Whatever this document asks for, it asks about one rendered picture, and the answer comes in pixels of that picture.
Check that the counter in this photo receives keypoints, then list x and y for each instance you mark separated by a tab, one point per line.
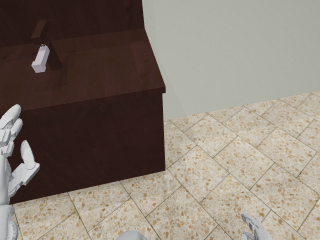
95	116

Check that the tap lever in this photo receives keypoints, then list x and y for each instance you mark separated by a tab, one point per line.
39	65

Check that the right robot hand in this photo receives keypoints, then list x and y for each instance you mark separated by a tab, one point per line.
256	227

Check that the robot left thigh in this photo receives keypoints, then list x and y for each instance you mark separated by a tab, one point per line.
132	235

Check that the left robot hand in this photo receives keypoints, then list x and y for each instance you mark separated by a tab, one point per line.
10	127

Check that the left robot forearm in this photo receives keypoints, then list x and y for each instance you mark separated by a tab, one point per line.
8	228

